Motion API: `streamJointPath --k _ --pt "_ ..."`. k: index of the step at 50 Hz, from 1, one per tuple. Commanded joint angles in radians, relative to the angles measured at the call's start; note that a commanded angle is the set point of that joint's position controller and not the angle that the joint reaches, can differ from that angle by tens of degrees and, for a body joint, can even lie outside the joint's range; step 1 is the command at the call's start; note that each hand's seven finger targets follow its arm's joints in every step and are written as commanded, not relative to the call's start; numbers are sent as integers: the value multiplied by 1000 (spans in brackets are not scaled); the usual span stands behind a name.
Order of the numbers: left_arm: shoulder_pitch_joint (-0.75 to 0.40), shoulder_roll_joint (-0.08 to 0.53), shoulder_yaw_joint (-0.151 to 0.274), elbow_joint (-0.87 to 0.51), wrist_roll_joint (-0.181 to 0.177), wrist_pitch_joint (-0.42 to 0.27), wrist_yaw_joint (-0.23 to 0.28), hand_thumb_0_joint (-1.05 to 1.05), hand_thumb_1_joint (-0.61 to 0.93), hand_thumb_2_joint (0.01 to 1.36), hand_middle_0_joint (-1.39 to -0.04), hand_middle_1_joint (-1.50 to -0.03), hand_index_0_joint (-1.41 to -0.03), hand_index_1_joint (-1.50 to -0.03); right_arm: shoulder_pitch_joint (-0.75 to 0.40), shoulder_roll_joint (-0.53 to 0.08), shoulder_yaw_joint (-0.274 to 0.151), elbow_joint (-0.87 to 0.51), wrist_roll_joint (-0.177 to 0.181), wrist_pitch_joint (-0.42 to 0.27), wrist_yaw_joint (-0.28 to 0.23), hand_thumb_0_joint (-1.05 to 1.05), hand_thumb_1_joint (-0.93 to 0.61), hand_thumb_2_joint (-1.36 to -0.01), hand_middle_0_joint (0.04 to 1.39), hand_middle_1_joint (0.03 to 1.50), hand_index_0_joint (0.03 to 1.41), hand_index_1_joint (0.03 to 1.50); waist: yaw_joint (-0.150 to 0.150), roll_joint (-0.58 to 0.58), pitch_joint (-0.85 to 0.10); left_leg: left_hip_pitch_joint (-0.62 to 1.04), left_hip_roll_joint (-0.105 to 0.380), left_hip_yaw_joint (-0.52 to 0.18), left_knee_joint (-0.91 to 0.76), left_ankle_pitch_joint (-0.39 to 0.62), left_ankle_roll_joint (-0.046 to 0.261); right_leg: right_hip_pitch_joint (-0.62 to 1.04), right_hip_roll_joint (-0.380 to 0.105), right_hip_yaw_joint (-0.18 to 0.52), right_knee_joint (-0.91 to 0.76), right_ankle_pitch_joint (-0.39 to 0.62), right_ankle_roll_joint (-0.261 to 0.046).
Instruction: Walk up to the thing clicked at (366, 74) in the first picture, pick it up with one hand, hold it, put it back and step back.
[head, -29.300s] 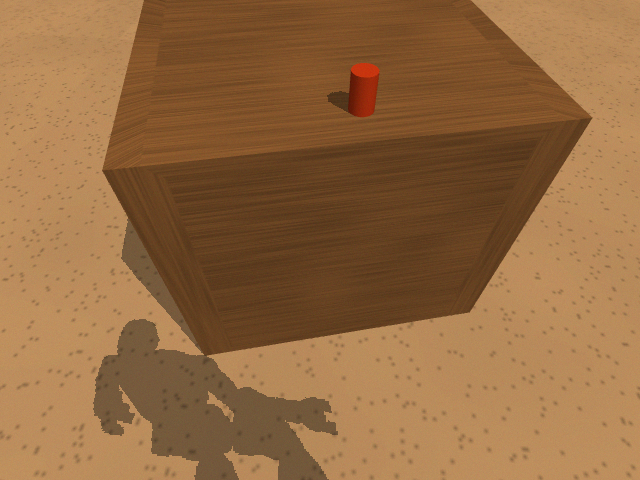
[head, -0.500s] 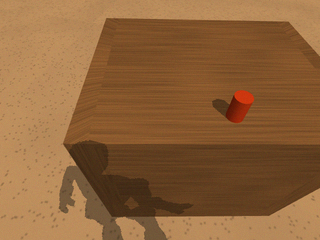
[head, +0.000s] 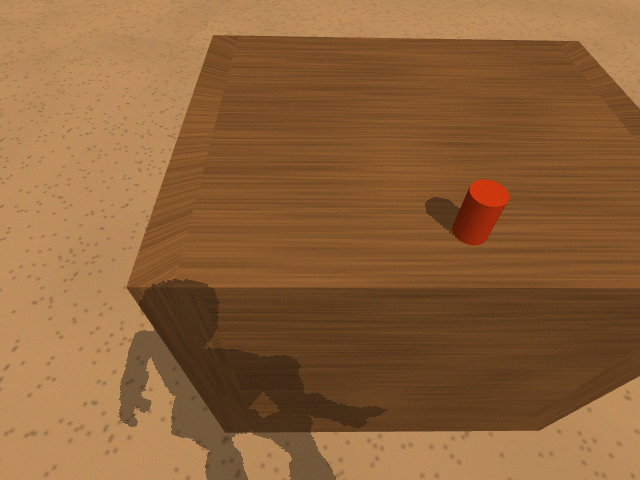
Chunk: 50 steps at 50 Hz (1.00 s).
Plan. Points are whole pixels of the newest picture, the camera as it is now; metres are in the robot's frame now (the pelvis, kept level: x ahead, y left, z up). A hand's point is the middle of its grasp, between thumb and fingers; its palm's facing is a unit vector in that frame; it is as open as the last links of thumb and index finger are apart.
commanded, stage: stand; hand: right
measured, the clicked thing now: (478, 213) +0.44 -0.22 +0.06
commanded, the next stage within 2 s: step back in 0.58 s
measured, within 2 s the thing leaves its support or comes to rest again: neither
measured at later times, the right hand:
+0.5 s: hand out of the picture +0.07 -0.25 -0.16, palm faces -0.02 +0.94 -0.34, open 7.4 cm
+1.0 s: hand out of the picture +0.06 -0.30 -0.18, palm faces -0.02 +0.94 -0.34, open 7.4 cm
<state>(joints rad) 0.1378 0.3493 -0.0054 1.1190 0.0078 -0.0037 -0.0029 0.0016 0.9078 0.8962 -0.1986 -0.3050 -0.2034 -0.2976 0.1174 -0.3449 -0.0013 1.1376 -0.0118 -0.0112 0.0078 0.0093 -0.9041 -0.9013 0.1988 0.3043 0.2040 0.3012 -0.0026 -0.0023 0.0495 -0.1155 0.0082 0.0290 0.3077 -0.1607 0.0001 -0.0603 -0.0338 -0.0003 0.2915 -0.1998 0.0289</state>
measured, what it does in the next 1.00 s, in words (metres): lifts its left foot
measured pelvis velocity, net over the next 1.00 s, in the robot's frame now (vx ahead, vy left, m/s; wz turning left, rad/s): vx -0.07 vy -0.04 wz -0.01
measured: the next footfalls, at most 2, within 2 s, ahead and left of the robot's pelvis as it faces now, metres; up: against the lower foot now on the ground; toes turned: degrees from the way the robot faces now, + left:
left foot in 1.28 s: -0.13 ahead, +0.11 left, +0.00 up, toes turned +3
right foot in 1.74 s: -0.26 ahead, -0.13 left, +0.00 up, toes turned +0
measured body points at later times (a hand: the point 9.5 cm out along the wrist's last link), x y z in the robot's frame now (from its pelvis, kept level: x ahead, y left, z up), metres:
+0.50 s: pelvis +0.00 +0.00 +0.00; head +0.01 +0.00 +0.45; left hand +0.07 +0.30 -0.13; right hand +0.07 -0.30 -0.13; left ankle +0.01 +0.12 -0.75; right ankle -0.02 -0.14 -0.75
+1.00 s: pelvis -0.07 -0.04 -0.02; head +0.00 -0.07 +0.42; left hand +0.01 +0.28 -0.13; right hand +0.06 -0.35 -0.16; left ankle -0.08 +0.11 -0.67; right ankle -0.05 -0.14 -0.75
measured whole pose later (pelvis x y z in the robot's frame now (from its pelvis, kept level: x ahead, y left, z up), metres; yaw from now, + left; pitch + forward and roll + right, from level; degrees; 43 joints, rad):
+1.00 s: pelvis -0.07 -0.04 -0.02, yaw +0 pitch -1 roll +2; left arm 0.14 0.35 0.04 0.94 0.03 0.04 0.00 0.00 0.91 0.90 -0.20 -0.30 -0.20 -0.30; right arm 0.04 -0.42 -0.06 0.93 0.01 0.07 0.00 0.01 -0.91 -0.90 0.20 0.30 0.20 0.30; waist 0.02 0.04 0.19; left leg -0.47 -0.11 -0.12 1.11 -0.51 0.02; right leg -0.29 -0.01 0.00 0.60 -0.28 -0.04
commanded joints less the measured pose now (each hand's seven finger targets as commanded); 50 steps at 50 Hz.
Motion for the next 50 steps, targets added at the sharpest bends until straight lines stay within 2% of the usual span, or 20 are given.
streamJointPath --k 1,6,15,19,26,28,29,32,35,38,39,40,41,42,43,44,45,47,48,50 --pt "-34 209 41 -58 3 -20 14 0 900 900 -200 -300 -200 -301 -34 -217 -40 -57 3 -23 -18 0 -900 -900 200 300 200 300 1 1 -65 40 129 -106 -39 176 18 -35 -102 69 -38 139 -47" --pt "-28 212 41 -58 3 -24 15 0 900 900 -200 -300 -200 -300 -30 -218 -40 -59 5 -23 -18 0 -900 -900 200 300 200 300 0 0 -79 53 129 -100 -24 195 22 -21 -110 75 -33 183 -46" --pt "-27 214 43 -58 4 -23 15 0 900 900 -200 -300 -200 -300 -36 -214 -39 -61 5 -21 -18 0 -900 -900 200 300 200 300 1 -4 -57 33 126 -105 -38 148 19 -34 -102 68 -44 132 -45" --pt "-27 214 45 -59 5 -23 14 0 900 900 -200 -300 -200 -300 -31 -220 -39 -62 3 -23 -18 0 -900 -900 200 300 200 300 2 10 -75 46 129 -103 -33 180 23 -24 -108 71 -37 164 -47" --pt "-28 208 44 -55 6 -20 12 0 900 900 -200 -300 -200 -300 -30 -219 -39 -59 3 -22 -19 0 -900 -900 200 300 200 300 1 -2 -41 21 125 -110 -49 106 19 -50 -102 72 -47 88 -46" --pt "-36 213 45 -59 4 -23 13 0 900 900 -200 -300 -200 -300 -27 -218 -39 -60 3 -23 -18 0 -900 -900 200 300 200 300 0 -11 -64 33 129 -110 -40 155 21 -30 -105 73 -41 135 -47" --pt "-40 277 81 -93 -16 -12 16 0 900 900 -200 -300 -200 -300 -63 -276 -63 -83 9 -6 -13 0 -900 -900 200 300 200 300 9 -12 20 2 124 -129 55 345 46 -118 -79 71 69 333 -54" --pt "-28 239 80 -128 -22 1 24 0 900 900 -200 -300 -200 -300 -21 -274 -76 -111 23 6 -16 0 -900 -900 200 300 200 300 -5 25 -87 19 162 -122 91 531 93 -73 -42 21 197 335 -63" --pt "-15 213 76 -163 -19 22 23 0 900 900 -200 -300 -200 -300 -39 -303 -98 -153 20 20 -15 0 -900 -900 200 300 200 300 -4 100 -139 14 213 -152 93 504 157 -104 3 -4 309 185 -67" --pt "45 214 87 -173 -6 38 18 0 900 900 -200 -300 -200 -300 -87 -304 -108 -205 15 35 -19 0 -900 -900 200 300 200 300 18 179 -150 -65 276 -211 98 391 218 -111 33 5 449 -135 -80" --pt "80 214 91 -172 -3 40 16 0 900 900 -200 -300 -200 -300 -110 -304 -110 -224 11 40 -18 0 -900 -900 200 300 200 300 36 190 -157 -107 284 -204 119 333 225 -97 29 6 451 -183 -85" --pt "98 222 96 -168 0 42 12 0 900 900 -200 -300 -200 -300 -132 -299 -114 -241 9 46 -17 0 -900 -900 200 300 200 300 46 179 -146 -170 267 -196 149 268 214 -68 22 16 434 -163 -96" --pt "137 227 101 -162 1 39 10 0 900 900 -200 -300 -200 -300 -157 -289 -112 -256 11 53 -13 0 -900 -900 200 300 200 300 68 146 -136 -187 220 -161 231 190 183 -69 -11 36 363 -41 -105" --pt "110 268 110 -181 8 32 12 0 900 900 -200 -300 -200 -300 -150 -254 -106 -270 17 59 -11 0 -900 -900 200 300 200 300 59 -16 -96 -209 83 -88 385 62 111 -129 -114 163 178 150 -143" --pt "70 338 131 -204 14 22 13 0 900 900 -200 -300 -200 -300 -149 -200 -90 -282 25 64 -14 0 -900 -900 200 300 200 300 62 -196 -19 -310 -105 -58 570 -233 36 -161 -268 376 15 320 -197" --pt "8 358 133 -241 21 17 16 0 900 900 -200 -300 -200 -300 -90 -190 -86 -267 15 76 -23 0 -900 -900 200 300 200 300 34 -178 3 -326 -131 -163 737 -464 29 -212 -341 418 20 432 -259" --pt "-27 363 132 -264 27 12 22 0 900 900 -200 -300 -200 -300 -43 -205 -92 -260 11 78 -26 0 -900 -900 200 300 200 300 19 -181 -1 -328 -106 -190 832 -491 31 -245 -369 438 52 499 -320" --pt "-118 323 129 -303 27 10 24 0 900 900 -200 -300 -200 -300 13 -242 -103 -238 23 74 -22 0 -900 -900 200 300 200 300 -18 -161 -4 -292 -101 -221 935 -393 30 -286 -278 312 65 412 -280" --pt "-144 290 122 -309 27 9 26 0 900 900 -200 -300 -200 -300 46 -256 -106 -225 34 71 -21 0 -900 -900 200 300 200 300 -41 -135 -24 -307 -107 -211 923 -341 18 -226 -208 228 95 394 -238" --pt "-103 273 120 -317 30 10 30 0 900 900 -200 -300 -200 -300 44 -262 -102 -238 30 68 -25 0 -900 -900 200 300 200 300 -10 -110 -93 -358 -121 -203 941 -318 -5 -107 -185 193 155 420 -225"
